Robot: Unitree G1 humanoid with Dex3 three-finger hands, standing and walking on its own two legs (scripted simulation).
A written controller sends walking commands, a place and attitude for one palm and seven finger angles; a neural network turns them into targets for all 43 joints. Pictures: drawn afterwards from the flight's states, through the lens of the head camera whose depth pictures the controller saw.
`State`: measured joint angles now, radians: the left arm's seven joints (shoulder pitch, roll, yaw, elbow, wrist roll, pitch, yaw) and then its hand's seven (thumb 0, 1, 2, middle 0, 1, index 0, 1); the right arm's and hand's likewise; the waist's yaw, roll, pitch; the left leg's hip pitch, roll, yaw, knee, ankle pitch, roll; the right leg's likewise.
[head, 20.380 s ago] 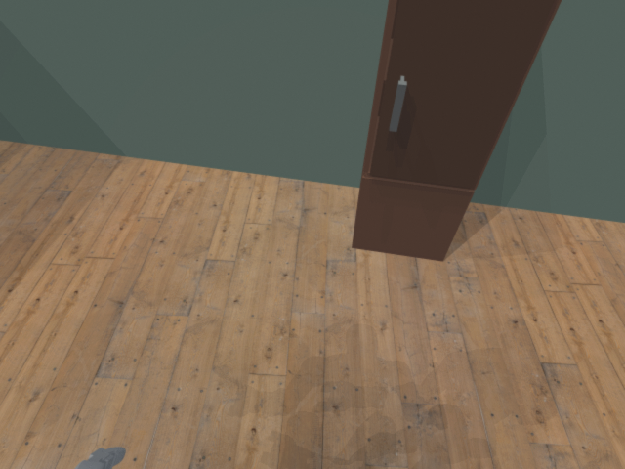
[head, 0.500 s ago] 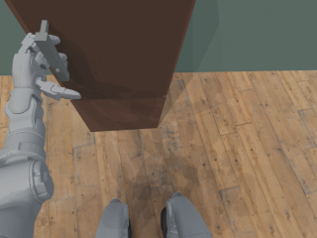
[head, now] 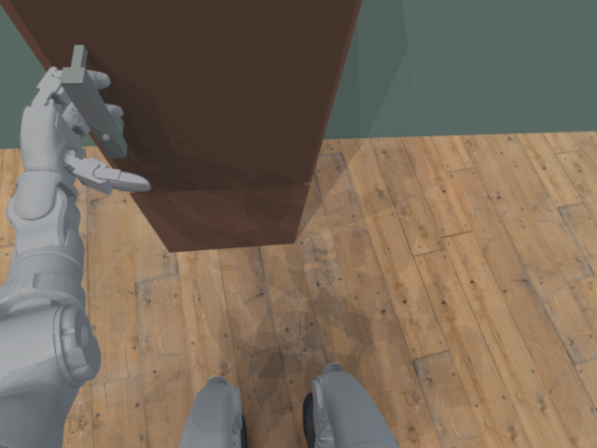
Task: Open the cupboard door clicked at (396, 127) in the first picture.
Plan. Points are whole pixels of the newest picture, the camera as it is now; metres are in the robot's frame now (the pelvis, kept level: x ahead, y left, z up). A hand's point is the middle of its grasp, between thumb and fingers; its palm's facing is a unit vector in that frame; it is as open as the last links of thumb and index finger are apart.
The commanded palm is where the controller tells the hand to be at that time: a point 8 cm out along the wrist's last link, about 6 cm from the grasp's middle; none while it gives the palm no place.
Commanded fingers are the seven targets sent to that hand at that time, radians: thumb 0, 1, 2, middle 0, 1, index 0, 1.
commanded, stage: close the thumb around the handle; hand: left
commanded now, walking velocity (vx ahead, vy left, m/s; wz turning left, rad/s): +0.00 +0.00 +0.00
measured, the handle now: (100, 106) +0.55 +0.22 +0.04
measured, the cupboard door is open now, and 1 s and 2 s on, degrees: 0 3 49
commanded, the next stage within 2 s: pull the door open along its arc in 0.66 s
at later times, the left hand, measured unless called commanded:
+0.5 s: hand (104, 141) +0.50 +0.21 +0.04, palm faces +0.03 -1.00 -0.02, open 6.8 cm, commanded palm +0.47 +0.25 +0.04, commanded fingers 0.00 0.90 0.90 -0.40 -1.35 -0.40 -1.35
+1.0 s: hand (116, 153) +0.48 +0.19 +0.04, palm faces +0.05 -1.00 -0.03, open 6.0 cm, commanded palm +0.43 +0.23 +0.04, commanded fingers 0.00 0.90 0.90 -0.40 -1.35 -0.40 -1.35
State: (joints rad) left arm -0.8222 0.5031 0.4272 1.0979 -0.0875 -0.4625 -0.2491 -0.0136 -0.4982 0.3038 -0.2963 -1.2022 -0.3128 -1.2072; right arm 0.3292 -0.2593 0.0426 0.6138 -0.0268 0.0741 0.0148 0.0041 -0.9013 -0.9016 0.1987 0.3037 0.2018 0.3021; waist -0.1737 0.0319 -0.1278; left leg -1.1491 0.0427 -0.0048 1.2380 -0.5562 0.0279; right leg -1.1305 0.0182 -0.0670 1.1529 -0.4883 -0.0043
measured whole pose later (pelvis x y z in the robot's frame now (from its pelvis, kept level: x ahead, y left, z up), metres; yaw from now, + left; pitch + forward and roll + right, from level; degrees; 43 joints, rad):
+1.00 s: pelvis +0.00 +0.00 +0.01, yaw +0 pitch +25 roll -3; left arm -0.68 0.42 0.39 0.97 -0.12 -0.47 -0.20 0.02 0.71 0.78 -0.30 -1.32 -0.32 -1.34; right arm 0.34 -0.25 0.03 0.61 -0.02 0.08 0.03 0.01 -0.90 -0.90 0.20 0.30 0.20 0.30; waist -0.15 0.04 -0.14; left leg -1.09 0.04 0.01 1.20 -0.55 0.03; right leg -1.09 0.02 -0.05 1.13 -0.48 0.00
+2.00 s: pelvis +0.02 -0.05 +0.02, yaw +5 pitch +18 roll +1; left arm 0.14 -0.09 -0.24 0.20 0.14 -0.37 0.59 0.02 0.64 0.77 -0.32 -1.31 -0.36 -1.33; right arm 0.16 -0.18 0.00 0.57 -0.09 -0.08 0.03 0.01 -0.90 -0.90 0.20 0.30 0.20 0.30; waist -0.01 0.03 -0.19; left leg -0.91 0.01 -0.05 1.14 -0.55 -0.05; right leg -0.91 -0.01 -0.11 1.15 -0.56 -0.07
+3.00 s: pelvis +0.00 -0.02 +0.01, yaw +4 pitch +16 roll -1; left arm 0.11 0.08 -0.27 0.19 0.01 -0.42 0.09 -0.01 -0.50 0.30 -0.25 -0.39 -0.18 -0.42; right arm 0.21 -0.21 0.01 0.51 -0.03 -0.07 0.02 0.01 -0.90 -0.90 0.20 0.30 0.20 0.30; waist 0.00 0.06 -0.15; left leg -0.94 -0.01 -0.02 1.20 -0.55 0.00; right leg -0.93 -0.03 -0.08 1.18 -0.54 -0.03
